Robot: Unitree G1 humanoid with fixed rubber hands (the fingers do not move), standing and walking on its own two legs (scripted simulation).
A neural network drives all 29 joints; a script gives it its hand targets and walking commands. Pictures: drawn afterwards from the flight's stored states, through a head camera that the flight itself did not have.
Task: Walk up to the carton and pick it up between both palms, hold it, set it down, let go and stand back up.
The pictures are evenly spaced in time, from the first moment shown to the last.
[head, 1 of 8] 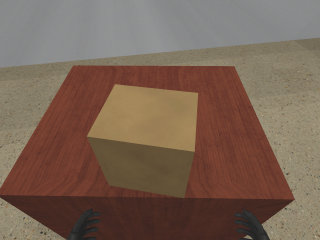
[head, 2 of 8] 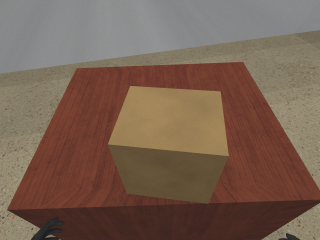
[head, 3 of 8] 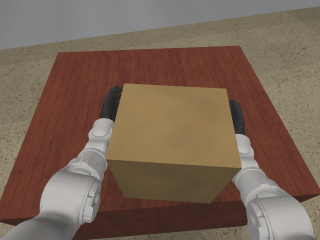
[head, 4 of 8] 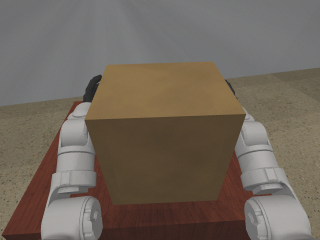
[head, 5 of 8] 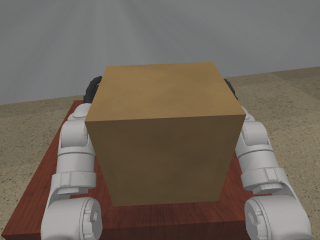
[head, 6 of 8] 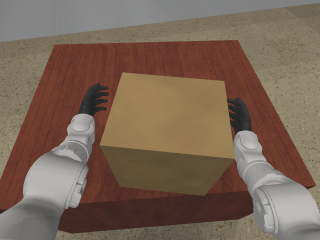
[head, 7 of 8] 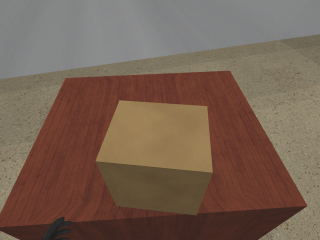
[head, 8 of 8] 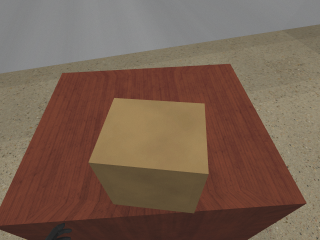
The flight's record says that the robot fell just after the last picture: no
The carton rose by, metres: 0.20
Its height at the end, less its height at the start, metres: +0.00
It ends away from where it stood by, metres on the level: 0.00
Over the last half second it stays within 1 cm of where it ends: yes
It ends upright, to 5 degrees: yes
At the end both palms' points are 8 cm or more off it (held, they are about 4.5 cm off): yes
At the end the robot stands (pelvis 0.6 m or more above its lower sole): yes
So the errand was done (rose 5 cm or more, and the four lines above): yes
